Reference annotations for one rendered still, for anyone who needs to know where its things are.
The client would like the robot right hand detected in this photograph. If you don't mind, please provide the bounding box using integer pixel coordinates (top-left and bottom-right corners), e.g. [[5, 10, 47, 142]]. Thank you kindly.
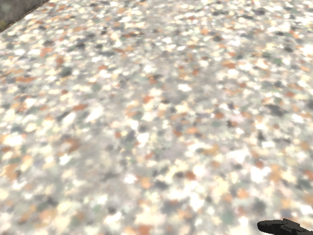
[[257, 218, 313, 235]]

